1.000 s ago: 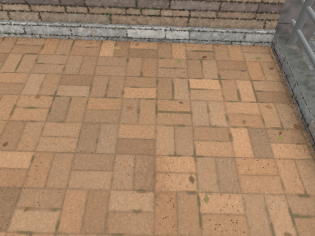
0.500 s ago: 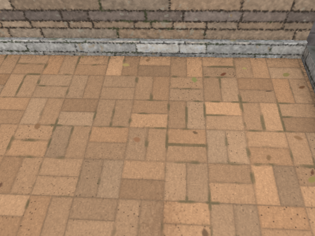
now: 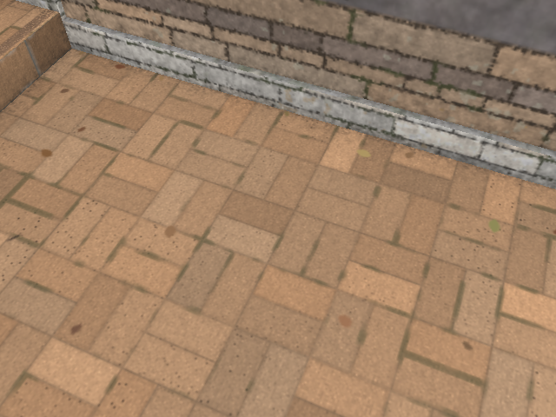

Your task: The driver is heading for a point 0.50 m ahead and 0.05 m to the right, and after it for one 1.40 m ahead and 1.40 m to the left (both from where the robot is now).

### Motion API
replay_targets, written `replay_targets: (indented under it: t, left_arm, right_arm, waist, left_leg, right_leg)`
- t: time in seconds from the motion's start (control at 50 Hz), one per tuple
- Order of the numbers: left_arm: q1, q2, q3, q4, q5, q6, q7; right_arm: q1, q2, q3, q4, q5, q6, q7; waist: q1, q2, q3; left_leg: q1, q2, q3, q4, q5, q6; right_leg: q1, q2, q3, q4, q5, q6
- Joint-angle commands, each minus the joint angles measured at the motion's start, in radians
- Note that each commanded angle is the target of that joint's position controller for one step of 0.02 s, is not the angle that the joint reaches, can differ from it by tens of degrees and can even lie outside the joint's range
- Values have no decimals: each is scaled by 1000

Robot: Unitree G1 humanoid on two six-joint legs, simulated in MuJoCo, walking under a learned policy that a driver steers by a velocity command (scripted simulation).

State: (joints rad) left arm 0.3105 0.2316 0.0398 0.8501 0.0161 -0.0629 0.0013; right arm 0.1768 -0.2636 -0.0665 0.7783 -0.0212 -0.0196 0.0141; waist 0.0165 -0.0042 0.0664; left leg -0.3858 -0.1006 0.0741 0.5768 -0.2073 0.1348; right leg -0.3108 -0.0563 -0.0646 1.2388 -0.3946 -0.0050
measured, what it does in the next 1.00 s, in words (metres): walks ahead, turning left: right foot, then left foot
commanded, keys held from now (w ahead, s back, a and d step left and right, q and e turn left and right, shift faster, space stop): w+q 0.08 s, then w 0.16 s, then w+e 0.18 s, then w+q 0.58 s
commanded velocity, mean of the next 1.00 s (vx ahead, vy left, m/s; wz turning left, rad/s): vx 0.50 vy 0.00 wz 0.30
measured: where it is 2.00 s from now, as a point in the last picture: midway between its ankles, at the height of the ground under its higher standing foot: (209, 219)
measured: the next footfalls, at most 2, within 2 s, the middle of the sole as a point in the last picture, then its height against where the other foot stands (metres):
right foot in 0.44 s outside the picture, level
left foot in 1.00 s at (249, 307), level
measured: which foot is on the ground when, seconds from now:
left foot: down 0.00-0.46, up 0.48-0.98, down 1.00-1.00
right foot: up 0.00-0.42, down 0.44-1.00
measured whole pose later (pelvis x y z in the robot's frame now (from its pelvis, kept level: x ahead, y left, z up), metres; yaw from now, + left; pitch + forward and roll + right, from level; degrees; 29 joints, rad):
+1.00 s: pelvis +0.58 +0.01 -0.01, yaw +17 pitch +1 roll +0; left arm 0.42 0.21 0.03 0.99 0.02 -0.07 0.04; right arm 0.03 -0.23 -0.02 0.78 -0.05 -0.04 0.05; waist 0.04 0.00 0.06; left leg -0.47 -0.05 0.12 0.54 -0.14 0.17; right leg 0.12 0.00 -0.27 0.40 -0.48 -0.02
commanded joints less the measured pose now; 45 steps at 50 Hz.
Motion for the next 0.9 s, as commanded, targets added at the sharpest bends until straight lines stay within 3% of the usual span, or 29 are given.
replay_targets:
  t: [0.02, 0.06, 0.1, 0.16, 0.22, 0.32, 0.36, 0.38, 0.4, 0.42, 0.44, 0.46, 0.48, 0.5, 0.52, 0.54, 0.56, 0.58, 0.62, 0.7, 0.78, 0.8, 0.84, 0.9]
  left_arm:
    - [-18, 116, 20, -107, 22, -14, -3]
    - [1, 101, 19, -105, 36, 22, -11]
    - [-38, 85, 14, -119, 34, 37, -18]
    - [-163, 83, 11, -153, 30, 38, -22]
    - [-254, 79, 5, -175, 23, 33, -29]
    - [-375, 86, 0, -213, 11, 20, -38]
    - [-349, 98, 4, -210, 9, 16, -41]
    - [-295, 107, 10, -193, 8, 14, -38]
    - [-213, 122, 18, -166, 6, 13, -31]
    - [-75, 137, 29, -120, 6, 8, -23]
    - [80, 167, 42, -78, 23, -2, -10]
    - [196, 285, 73, -73, 51, -7, 0]
    - [152, 250, 68, -65, 19, 6, -13]
    - [46, 199, 56, -77, -1, 11, -15]
    - [-21, 141, 41, -85, 1, 7, -17]
    - [-39, 113, 31, -74, 6, 0, -15]
    - [-41, 94, 23, -57, 3, -8, -10]
    - [-34, 94, 21, -43, 1, -17, -3]
    - [3, 104, 24, -16, -3, -37, -3]
    - [36, 108, 25, 14, 1, -52, -11]
    - [73, 95, 17, 40, -1, -48, -8]
    - [92, 101, 19, 50, -3, -49, -2]
    - [142, 110, 21, 78, -7, -47, 18]
    - [160, 115, 18, 107, -1, -36, 41]
  right_arm:
    - [113, -117, -34, -11, 20, -14, -18]
    - [117, -112, -28, -10, 26, -35, -12]
    - [145, -138, -34, 1, 22, -44, -9]
    - [208, -127, -28, 25, 22, -48, -6]
    - [272, -122, -23, 49, 22, -54, -8]
    - [323, -131, -14, 77, 3, -60, -19]
    - [304, -141, -13, 88, -5, -62, -27]
    - [281, -148, -13, 88, -7, -64, -31]
    - [269, -159, -15, 92, -12, -65, -34]
    - [256, -167, -16, 96, -16, -61, -34]
    - [267, -148, -7, 95, -9, -62, -33]
    - [361, -57, 17, 63, 31, -65, -22]
    - [367, -98, 7, 77, 18, -67, -22]
    - [271, -131, -1, 64, 2, -62, -24]
    - [211, -120, 5, 54, 5, -66, -16]
    - [194, -100, 8, 54, 8, -60, -10]
    - [205, -91, 10, 58, -4, -46, -4]
    - [233, -75, 14, 74, -15, -31, 4]
    - [226, -57, 16, 78, -15, -16, 11]
    - [64, -43, 19, 33, -6, -11, 18]
    - [-52, -16, 29, 4, -2, -20, 32]
    - [-86, -14, 32, -8, -1, -19, 38]
    - [-168, -4, 38, -40, -14, -17, 40]
    - [-214, -7, 43, -67, -14, -19, 42]
  waist:
    - [-7, -17, -83]
    - [15, -5, -94]
    - [12, 8, -73]
    - [-31, 40, -29]
    - [-74, 60, -26]
    - [-115, 69, 12]
    - [-86, 76, 21]
    - [-55, 80, 4]
    - [-20, 86, -39]
    - [43, 67, -109]
    - [108, 33, -197]
    - [92, -175, -351]
    - [66, -207, -379]
    - [33, -74, -196]
    - [20, -7, -107]
    - [-2, -8, -54]
    - [-25, -39, -31]
    - [-38, -59, -23]
    - [-42, -52, -16]
    - [-17, -47, 8]
    - [8, -66, 16]
    - [19, -70, 22]
    - [42, -46, 46]
    - [33, -50, 41]
  left_leg:
    - [308, 290, -420, -328, 300, 175]
    - [252, 250, -368, -343, 376, 172]
    - [221, 224, -332, -370, 360, 162]
    - [239, 201, -303, -399, 356, 120]
    - [313, 202, -288, -389, 403, 82]
    - [449, 254, -263, -382, 451, 67]
    - [482, 282, -234, -359, 553, 50]
    - [486, 283, -206, -311, 700, 34]
    - [498, 280, -182, -220, 862, 19]
    - [494, 256, -142, -46, 955, 4]
    - [349, 223, -131, 185, 804, -8]
    - [19, 89, -73, 593, 331, -56]
    - [-161, -20, -124, 769, -292, -52]
    - [-223, 54, -183, 795, -207, -42]
    - [-207, 93, -185, 738, -133, -39]
    - [-176, 126, -177, 674, -103, -37]
    - [-137, 144, -175, 627, -86, -44]
    - [-112, 152, -173, 597, -69, -56]
    - [-142, 152, -169, 578, -35, -67]
    - [-277, 162, -137, 447, 111, -79]
    - [-266, 153, -58, 220, 254, -86]
    - [-254, 155, -31, 168, 266, -81]
    - [-294, 155, 1, 89, 251, -75]
    - [-266, 116, 44, -5, 168, -30]
  right_leg:
    - [-312, -62, 95, -34, 74, 10]
    - [-266, -60, 85, -96, 69, 32]
    - [-290, -58, 67, -174, 132, 47]
    - [-346, -63, 52, -335, 285, 51]
    - [-358, -48, 45, -465, 401, 36]
    - [-362, -15, 12, -617, 411, -22]
    - [-300, 9, 7, -664, 341, -63]
    - [-219, 39, -4, -684, 295, -85]
    - [-118, 79, -17, -689, 248, -106]
    - [24, 121, -35, -731, 238, -130]
    - [270, 48, 48, -756, 239, -170]
    - [588, -257, 501, -781, 125, -295]
    - [598, -363, 830, -951, 119, -344]
    - [436, -323, 673, -964, 44, -310]
    - [298, -290, 530, -1000, 79, -279]
    - [210, -239, 416, -1036, 137, -234]
    - [148, -199, 329, -1061, 194, -198]
    - [118, -179, 275, -1085, 220, -177]
    - [124, -174, 205, -1112, 311, -170]
    - [193, -139, 51, -1135, 497, -135]
    - [249, -104, -68, -1107, 655, -92]
    - [266, -112, -81, -1109, 670, -94]
    - [350, -152, -78, -1109, 694, -99]
    - [459, -188, -106, -1054, 848, -98]
Velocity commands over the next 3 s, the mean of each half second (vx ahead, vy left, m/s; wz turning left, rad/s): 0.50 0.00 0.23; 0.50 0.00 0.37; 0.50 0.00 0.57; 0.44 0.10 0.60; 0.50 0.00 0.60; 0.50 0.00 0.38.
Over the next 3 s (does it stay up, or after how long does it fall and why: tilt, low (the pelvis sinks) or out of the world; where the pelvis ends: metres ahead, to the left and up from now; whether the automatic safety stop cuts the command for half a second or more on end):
stays up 1.17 0.81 0.00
